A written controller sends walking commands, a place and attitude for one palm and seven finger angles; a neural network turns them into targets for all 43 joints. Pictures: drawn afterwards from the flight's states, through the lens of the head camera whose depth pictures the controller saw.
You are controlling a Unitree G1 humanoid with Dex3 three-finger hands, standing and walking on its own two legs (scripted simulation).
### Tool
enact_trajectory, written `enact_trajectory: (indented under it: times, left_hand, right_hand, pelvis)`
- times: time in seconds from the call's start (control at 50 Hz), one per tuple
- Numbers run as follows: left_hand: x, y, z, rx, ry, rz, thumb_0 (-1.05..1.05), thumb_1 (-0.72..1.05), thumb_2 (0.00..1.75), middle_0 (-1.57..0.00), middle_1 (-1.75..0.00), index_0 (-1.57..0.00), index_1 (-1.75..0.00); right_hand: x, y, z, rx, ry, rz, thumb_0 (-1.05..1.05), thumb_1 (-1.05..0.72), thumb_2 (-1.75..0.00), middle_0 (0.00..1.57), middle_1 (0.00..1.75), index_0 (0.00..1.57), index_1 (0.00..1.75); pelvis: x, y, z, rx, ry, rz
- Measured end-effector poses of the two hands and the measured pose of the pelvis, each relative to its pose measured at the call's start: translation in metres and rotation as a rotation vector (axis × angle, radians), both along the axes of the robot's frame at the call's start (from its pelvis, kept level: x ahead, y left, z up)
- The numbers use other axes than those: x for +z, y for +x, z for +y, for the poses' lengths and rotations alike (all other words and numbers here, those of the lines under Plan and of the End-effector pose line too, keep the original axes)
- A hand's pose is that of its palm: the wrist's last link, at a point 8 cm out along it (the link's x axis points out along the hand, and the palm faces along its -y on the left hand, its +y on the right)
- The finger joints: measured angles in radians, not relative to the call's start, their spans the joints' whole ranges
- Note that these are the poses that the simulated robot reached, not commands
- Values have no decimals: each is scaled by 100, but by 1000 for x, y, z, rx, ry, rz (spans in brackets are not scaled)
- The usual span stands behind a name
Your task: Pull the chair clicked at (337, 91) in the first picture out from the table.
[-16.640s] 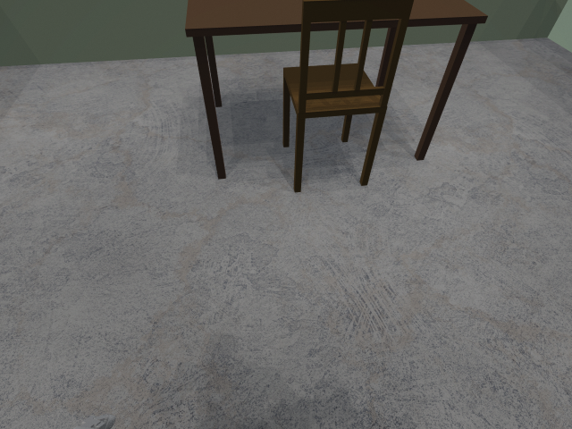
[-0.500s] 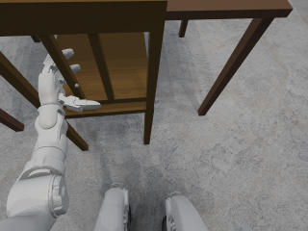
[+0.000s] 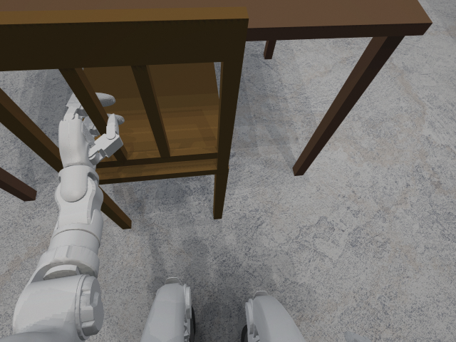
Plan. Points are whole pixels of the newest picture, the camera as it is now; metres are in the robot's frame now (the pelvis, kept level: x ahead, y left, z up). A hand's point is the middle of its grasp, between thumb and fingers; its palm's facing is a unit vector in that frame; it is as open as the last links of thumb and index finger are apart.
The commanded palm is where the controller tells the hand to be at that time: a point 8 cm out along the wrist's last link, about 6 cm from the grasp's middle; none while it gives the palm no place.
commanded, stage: hook a spindle and tug to test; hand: left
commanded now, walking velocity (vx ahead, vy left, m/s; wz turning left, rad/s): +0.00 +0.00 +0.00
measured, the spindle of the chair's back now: (101, 121) +0.49 +0.22 +0.03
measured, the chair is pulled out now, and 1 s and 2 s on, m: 0.00 0.03 0.13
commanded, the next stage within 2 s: step backward, pulling the chair out in 0.56 s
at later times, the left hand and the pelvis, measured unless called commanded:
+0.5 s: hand (117, 146) +0.43 +0.18 +0.03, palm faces +0.14 -0.99 -0.02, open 5.8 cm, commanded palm +0.39 +0.23 +0.03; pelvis +0.02 +0.00 +0.01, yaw +0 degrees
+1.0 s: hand (121, 145) +0.43 +0.17 +0.05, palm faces +0.11 -0.98 -0.15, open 5.4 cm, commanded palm +0.39 +0.22 +0.05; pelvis +0.03 +0.01 +0.10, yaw -1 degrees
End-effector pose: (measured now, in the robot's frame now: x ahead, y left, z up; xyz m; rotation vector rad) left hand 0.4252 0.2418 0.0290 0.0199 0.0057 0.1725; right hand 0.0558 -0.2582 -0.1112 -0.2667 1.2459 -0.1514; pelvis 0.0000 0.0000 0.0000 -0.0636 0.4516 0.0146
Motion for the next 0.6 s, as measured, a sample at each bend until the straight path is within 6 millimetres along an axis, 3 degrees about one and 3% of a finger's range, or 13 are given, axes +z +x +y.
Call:
enact_trajectory:
  times: [0.6]
  left_hand:
    - [1,-23,-8,-36,4,5,1,76,79,-32,-134,-30,-139]
  right_hand:
    - [8,57,6,32,28,-111,0,-91,-90,20,30,20,30]
  pelvis:
    - [9,20,1,-9,15,-11]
